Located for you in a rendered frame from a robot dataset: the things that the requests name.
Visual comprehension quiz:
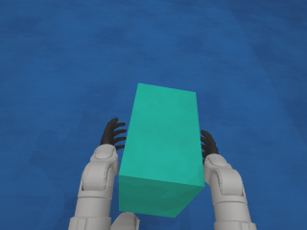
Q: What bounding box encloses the robot right hand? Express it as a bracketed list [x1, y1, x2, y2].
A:
[200, 129, 219, 165]

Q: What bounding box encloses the carton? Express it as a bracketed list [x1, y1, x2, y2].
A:
[118, 82, 205, 218]

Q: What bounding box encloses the robot left forearm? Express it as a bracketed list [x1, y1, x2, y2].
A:
[68, 144, 119, 230]

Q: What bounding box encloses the robot left hand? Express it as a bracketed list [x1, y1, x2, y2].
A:
[100, 117, 127, 150]

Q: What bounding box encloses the robot right forearm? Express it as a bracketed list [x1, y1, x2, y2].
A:
[203, 153, 257, 230]

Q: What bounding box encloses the left robot thigh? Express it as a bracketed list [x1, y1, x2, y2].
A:
[110, 212, 140, 230]

